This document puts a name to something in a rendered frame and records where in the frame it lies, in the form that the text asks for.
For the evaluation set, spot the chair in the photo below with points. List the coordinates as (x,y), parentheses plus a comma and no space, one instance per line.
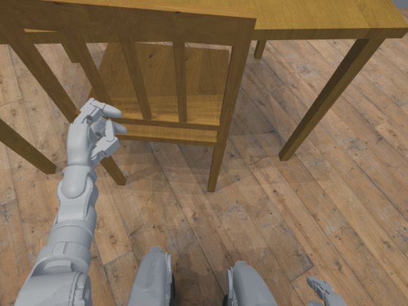
(166,93)

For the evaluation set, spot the robot right thigh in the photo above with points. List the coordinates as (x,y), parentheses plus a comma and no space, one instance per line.
(245,285)

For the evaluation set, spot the robot thigh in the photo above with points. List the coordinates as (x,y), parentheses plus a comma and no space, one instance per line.
(245,285)
(153,276)

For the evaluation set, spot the robot left upper arm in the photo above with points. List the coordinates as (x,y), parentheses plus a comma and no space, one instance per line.
(59,289)

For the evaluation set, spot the robot left hand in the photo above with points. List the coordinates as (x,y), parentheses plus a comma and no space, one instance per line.
(82,137)

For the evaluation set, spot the robot left thigh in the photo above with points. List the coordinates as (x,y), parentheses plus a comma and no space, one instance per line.
(153,276)

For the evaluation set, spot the left robot forearm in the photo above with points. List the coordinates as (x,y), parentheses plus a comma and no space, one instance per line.
(69,241)

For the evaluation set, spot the robot right hand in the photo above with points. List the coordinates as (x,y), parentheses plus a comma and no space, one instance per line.
(325,292)

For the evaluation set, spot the table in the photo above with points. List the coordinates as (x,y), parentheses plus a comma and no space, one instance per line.
(368,21)

